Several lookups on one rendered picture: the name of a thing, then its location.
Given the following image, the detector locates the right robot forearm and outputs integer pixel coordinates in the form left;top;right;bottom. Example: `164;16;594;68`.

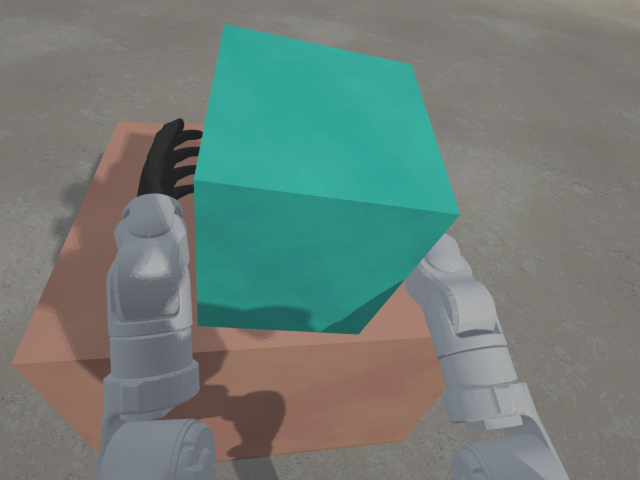
405;233;569;480

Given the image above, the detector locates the pedestal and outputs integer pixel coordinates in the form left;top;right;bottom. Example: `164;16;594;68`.
11;122;446;463

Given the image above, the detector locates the robot right upper arm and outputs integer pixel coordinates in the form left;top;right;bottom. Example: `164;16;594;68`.
452;434;567;480

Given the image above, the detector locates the carton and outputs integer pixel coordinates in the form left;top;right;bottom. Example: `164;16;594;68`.
194;24;460;334

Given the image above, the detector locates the robot left hand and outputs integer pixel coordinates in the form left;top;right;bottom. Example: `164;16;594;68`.
137;118;203;201

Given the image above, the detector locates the left robot forearm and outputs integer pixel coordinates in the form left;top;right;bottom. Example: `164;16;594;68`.
96;193;200;480

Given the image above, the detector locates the robot left upper arm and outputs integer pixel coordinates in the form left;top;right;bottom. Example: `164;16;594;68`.
98;418;216;480

